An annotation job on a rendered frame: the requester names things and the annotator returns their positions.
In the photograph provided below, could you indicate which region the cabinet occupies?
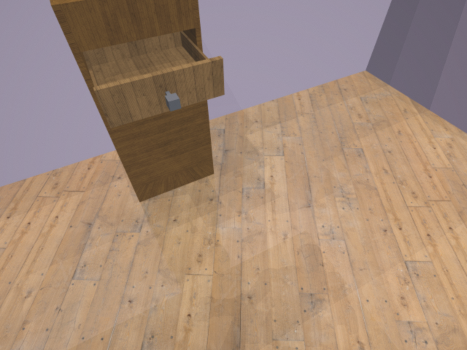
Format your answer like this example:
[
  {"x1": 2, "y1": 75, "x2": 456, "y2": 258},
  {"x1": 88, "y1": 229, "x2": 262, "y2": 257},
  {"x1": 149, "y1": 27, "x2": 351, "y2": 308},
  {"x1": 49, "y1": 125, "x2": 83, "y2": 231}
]
[{"x1": 50, "y1": 0, "x2": 214, "y2": 202}]

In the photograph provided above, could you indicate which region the handle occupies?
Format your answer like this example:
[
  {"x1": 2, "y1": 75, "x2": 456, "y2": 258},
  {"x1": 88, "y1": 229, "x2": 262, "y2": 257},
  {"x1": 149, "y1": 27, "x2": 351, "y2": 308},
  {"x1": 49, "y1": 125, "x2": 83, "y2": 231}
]
[{"x1": 165, "y1": 91, "x2": 181, "y2": 112}]

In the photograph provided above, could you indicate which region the drawer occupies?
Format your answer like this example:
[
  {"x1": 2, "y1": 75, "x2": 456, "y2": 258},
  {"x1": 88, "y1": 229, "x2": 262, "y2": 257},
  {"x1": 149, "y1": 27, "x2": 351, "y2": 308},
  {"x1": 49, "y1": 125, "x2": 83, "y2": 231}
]
[{"x1": 83, "y1": 31, "x2": 225, "y2": 128}]

